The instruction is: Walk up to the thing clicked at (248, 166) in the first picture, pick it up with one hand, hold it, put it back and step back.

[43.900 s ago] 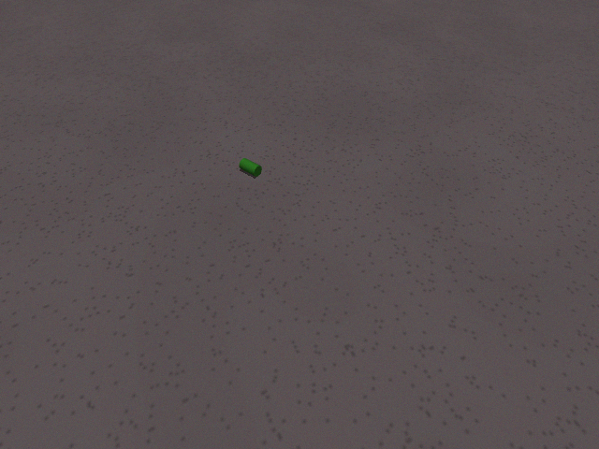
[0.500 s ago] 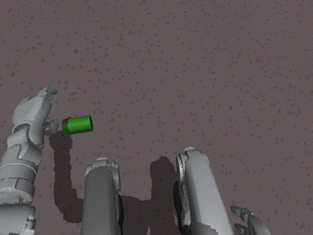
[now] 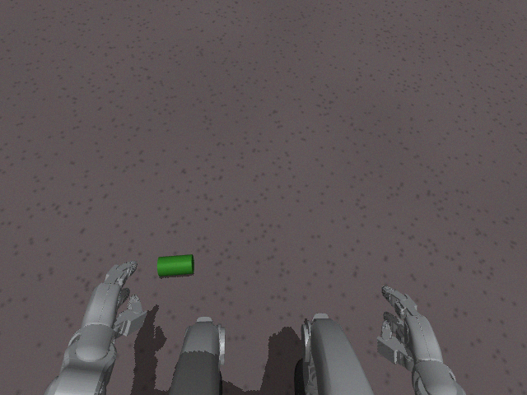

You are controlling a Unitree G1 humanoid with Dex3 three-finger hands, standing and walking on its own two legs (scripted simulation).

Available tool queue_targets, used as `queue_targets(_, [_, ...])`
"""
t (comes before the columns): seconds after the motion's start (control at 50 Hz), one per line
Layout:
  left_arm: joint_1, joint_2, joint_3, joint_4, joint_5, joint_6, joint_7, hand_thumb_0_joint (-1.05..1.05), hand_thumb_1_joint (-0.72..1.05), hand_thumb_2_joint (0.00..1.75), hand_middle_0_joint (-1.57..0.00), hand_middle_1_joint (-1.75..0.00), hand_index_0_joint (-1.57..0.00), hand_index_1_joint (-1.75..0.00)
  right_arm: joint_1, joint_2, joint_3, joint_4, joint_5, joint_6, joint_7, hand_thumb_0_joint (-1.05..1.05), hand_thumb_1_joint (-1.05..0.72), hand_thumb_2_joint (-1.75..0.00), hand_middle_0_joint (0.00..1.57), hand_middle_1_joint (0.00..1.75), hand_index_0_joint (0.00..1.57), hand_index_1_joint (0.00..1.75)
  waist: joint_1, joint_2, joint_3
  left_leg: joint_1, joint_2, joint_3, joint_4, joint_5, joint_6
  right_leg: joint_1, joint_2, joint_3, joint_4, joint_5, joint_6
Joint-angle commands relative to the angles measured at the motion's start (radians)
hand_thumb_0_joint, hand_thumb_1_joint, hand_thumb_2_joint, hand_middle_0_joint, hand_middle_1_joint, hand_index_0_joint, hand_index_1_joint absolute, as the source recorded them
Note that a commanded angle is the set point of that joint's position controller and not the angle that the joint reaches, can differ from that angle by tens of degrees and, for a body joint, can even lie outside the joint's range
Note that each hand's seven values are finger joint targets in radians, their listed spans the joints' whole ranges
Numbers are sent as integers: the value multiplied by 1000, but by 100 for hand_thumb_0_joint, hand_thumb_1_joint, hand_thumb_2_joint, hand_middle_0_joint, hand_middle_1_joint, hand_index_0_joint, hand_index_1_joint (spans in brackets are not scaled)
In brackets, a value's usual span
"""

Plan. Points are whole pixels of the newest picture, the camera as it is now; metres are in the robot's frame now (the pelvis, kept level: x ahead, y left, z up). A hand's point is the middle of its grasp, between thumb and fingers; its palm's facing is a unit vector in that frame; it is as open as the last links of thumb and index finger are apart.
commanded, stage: home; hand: left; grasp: from above
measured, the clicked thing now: (176, 265) +0.48 +0.25 -0.57
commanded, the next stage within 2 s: none
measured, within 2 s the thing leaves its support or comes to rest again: neither
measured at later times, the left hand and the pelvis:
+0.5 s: hand (101, 333) +0.22 +0.19 +0.07, palm faces +0.08 -0.98 -0.21, open 7.4 cm; pelvis +0.06 +0.00 +0.11, yaw +1 degrees
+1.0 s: hand (105, 330) +0.22 +0.18 +0.07, palm faces +0.07 -0.98 -0.20, open 7.4 cm; pelvis +0.06 +0.00 +0.12, yaw +2 degrees
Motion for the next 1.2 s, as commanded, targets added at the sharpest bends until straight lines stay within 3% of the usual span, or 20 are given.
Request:
queue_targets(0.0, [-5,98,87,-264,-69,8,23,0,90,90,-20,-30,-20,-30,59,-135,-52,-124,3,-67,-57,0,-90,-90,20,30,20,30,-16,69,-338,404,-13,3,-377,88,40,356,36,5,-338,108,-49])
queue_targets(0.12, [162,41,94,-343,-135,60,18,0,90,90,-20,-30,-20,-30,117,-118,-39,-137,-2,-109,-109,0,-90,-90,20,30,20,30,-13,62,-279,562,-15,25,-492,264,34,542,44,-10,-476,251,-44])
queue_targets(0.16, [232,29,99,-366,-149,76,14,0,90,90,-20,-30,-20,-30,130,-113,-36,-144,-4,-120,-120,0,-90,-90,20,30,20,30,1,54,-252,605,-17,33,-529,304,34,596,48,-16,-519,286,-43])
queue_targets(0.24, [319,17,95,-444,-157,94,4,0,90,90,-20,-30,-20,-30,140,-109,-38,-163,-12,-140,-134,0,-90,-90,20,30,20,30,17,62,-183,671,-17,38,-612,317,31,663,52,-31,-594,293,-39])
queue_targets(0.34, [390,1,72,-481,-148,103,-18,0,90,90,-20,-30,-20,-30,142,-108,-45,-173,-19,-163,-141,0,-90,-90,20,30,20,30,15,43,-101,704,-20,43,-667,310,33,686,59,-44,-649,275,-39])
queue_targets(0.48, [376,2,68,-474,-142,96,-48,0,90,90,-20,-30,-20,-30,132,-125,-56,-166,-30,-187,-136,0,-90,-90,20,30,20,30,9,-3,-44,725,-23,55,-693,310,36,703,58,-54,-677,268,-32])
queue_targets(0.54, [373,3,73,-471,-139,87,-55,0,90,90,-20,-30,-20,-30,132,-126,-59,-160,-34,-198,-133,0,-90,-90,20,30,20,30,14,17,-61,734,-27,56,-690,311,35,715,54,-50,-672,271,-33])
queue_targets(0.6, [359,16,72,-496,-132,80,-55,0,90,90,-20,-30,-20,-30,127,-132,-64,-155,-34,-201,-132,0,-90,-90,20,30,20,30,18,32,-94,764,-26,54,-689,365,31,731,54,-48,-659,318,-33])
queue_targets(0.72, [370,15,70,-487,-128,72,-50,0,90,90,-20,-30,-20,-30,117,-127,-59,-145,-39,-202,-130,0,-90,-90,20,30,20,30,23,33,-96,764,-27,54,-684,375,30,746,53,-46,-662,330,-33])
queue_targets(1.18, [383,7,69,-473,-132,79,-48,0,90,90,-20,-30,-20,-30,118,-129,-64,-141,-38,-198,-131,0,-90,-90,20,30,20,30,30,24,-76,755,-18,54,-693,352,28,741,57,-47,-660,306,-32])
